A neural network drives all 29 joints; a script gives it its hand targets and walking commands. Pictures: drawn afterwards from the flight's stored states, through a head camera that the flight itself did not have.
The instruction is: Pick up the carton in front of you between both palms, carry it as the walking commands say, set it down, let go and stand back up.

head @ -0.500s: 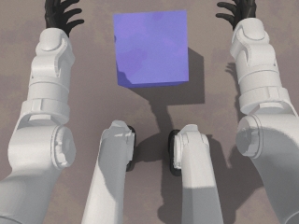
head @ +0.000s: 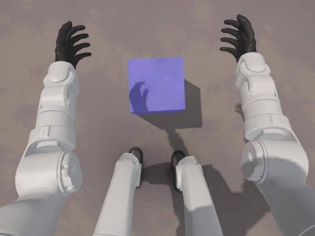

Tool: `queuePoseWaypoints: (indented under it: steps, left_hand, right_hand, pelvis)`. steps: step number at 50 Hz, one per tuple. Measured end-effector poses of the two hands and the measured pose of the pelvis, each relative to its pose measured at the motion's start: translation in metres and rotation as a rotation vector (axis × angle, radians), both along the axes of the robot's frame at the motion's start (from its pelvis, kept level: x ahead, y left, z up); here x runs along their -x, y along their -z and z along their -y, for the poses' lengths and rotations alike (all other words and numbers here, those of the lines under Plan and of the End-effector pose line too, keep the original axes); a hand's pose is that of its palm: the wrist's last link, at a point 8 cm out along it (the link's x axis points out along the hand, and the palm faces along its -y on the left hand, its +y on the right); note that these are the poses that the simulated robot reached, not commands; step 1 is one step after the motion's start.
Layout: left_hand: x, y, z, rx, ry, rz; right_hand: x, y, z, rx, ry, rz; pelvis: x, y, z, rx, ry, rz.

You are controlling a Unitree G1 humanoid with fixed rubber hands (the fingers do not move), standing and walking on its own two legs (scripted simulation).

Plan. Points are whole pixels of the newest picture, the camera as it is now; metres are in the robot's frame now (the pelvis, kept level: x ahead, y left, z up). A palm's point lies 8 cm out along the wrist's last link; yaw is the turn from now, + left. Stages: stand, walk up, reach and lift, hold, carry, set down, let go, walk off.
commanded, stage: let go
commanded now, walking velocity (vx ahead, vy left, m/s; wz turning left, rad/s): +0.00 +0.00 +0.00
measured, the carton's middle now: (155, 89) +0.49 +0.02 -0.51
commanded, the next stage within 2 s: stand in 1.24 s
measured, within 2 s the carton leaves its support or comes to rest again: neither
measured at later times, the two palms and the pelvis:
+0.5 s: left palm (18, 123) +0.33 +0.24 +0.02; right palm (290, 120) +0.36 -0.21 +0.01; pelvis +0.07 +0.01 +0.11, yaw +0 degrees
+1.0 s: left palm out of the picture +0.25 +0.23 +0.08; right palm out of the picture +0.25 -0.24 +0.08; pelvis +0.09 -0.01 +0.14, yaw +1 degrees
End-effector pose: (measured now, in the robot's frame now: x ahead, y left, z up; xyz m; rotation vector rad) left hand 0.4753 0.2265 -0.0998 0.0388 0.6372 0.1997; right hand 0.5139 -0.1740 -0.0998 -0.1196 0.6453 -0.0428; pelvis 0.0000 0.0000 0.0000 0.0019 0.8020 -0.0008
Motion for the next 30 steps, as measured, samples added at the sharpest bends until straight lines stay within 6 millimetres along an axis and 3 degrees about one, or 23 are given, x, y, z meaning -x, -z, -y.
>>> queuePoseWaypoints:
  steps: [5, 14, 22, 30]
  left_hand:
    - [0.019, -0.015, -0.001, -0.042, 0.067, -0.051]
    - [0.078, -0.059, -0.015, -0.078, 0.138, -0.135]
    - [0.121, -0.102, -0.019, -0.069, 0.133, -0.139]
    - [0.176, -0.138, -0.014, -0.066, 0.128, -0.153]
  right_hand:
    - [0.026, -0.015, 0.006, 0.054, 0.006, -0.037]
    - [0.095, -0.055, 0.02, 0.07, 0.025, -0.096]
    - [0.134, -0.096, 0.028, 0.066, 0.01, -0.096]
    - [0.189, -0.13, 0.039, 0.059, 0.008, -0.116]
  pelvis:
    - [-0.011, -0.025, -0.002, 0.004, 0.001, 0.035]
    - [-0.039, -0.07, -0.007, 0.01, 0.002, 0.172]
    - [-0.062, -0.098, -0.01, 0.008, -0.002, 0.302]
    - [-0.078, -0.122, -0.007, 0.004, -0.004, 0.467]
